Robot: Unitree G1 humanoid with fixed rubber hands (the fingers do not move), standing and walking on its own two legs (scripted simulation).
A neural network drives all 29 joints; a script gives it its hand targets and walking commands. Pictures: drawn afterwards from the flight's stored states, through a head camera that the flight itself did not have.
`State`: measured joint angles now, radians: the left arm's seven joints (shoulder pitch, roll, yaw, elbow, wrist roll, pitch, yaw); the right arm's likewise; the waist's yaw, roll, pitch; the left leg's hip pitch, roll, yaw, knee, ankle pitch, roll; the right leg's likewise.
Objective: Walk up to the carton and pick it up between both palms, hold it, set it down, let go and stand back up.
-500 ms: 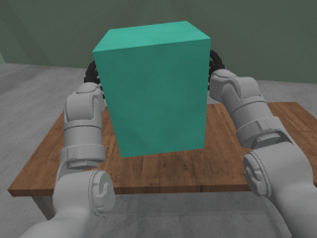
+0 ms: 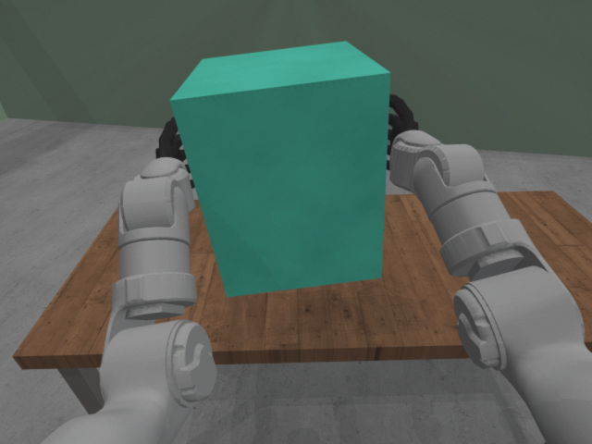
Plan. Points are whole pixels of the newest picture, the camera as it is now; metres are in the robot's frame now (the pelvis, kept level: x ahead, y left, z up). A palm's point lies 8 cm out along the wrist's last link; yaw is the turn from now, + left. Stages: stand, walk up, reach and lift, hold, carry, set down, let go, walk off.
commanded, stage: hold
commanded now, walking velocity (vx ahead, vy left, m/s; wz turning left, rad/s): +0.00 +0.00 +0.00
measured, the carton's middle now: (288, 164) +0.40 +0.00 +0.26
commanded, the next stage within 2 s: none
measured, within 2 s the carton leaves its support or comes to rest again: neither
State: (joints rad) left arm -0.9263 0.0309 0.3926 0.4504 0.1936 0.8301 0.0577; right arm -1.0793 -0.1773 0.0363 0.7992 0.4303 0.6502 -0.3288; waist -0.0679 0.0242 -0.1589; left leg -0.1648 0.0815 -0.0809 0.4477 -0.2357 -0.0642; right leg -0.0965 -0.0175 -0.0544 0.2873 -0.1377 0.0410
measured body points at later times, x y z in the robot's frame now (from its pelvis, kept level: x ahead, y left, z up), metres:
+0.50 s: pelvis +0.00 +0.00 +0.00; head -0.08 +0.01 +0.44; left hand +0.39 +0.15 +0.27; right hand +0.39 -0.15 +0.28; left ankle +0.01 +0.15 -0.74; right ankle +0.01 -0.15 -0.74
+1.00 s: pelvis +0.00 +0.00 +0.00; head -0.08 +0.01 +0.44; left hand +0.39 +0.15 +0.27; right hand +0.39 -0.14 +0.29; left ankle +0.01 +0.15 -0.74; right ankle +0.01 -0.15 -0.74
